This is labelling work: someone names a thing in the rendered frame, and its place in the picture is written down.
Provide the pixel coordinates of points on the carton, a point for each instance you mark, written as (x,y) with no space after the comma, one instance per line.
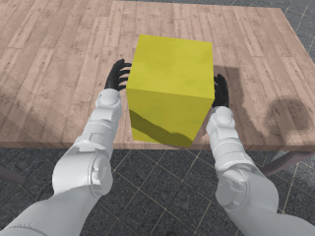
(170,89)

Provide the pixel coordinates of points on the robot right forearm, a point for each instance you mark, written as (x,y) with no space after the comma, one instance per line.
(225,144)

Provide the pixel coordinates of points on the left robot hand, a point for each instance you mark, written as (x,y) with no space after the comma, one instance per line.
(113,80)

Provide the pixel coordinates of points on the robot left forearm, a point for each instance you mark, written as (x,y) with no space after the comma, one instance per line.
(101,128)

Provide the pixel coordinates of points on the robot left upper arm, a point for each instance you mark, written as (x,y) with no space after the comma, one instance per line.
(79,180)

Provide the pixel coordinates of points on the robot right upper arm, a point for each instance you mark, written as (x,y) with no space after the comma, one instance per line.
(251,202)

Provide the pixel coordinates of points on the table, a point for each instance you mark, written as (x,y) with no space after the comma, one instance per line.
(56,55)

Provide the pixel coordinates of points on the right robot hand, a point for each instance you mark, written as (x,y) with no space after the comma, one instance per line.
(221,92)

